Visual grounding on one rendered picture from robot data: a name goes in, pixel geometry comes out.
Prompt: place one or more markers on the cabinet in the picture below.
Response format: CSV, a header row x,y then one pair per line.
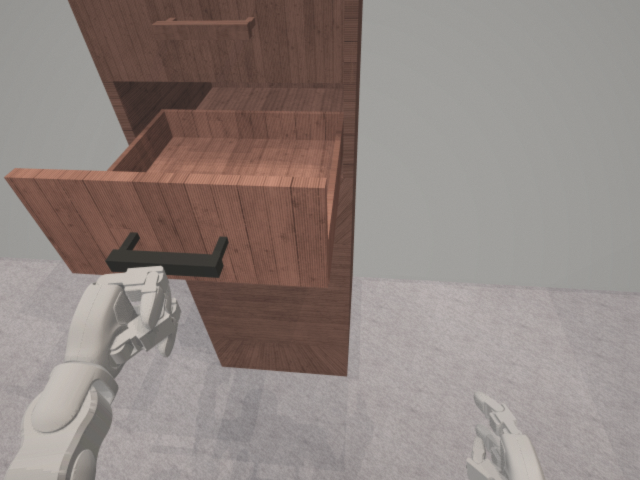
x,y
304,55

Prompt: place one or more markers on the handle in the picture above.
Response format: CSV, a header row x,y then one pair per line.
x,y
180,264
203,30

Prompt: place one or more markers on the drawer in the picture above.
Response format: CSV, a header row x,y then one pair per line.
x,y
269,181

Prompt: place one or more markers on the robot left hand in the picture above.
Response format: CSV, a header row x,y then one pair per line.
x,y
104,312

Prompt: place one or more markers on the robot right hand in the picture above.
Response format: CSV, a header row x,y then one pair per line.
x,y
513,455

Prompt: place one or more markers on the robot left forearm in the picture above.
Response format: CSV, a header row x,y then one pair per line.
x,y
64,426

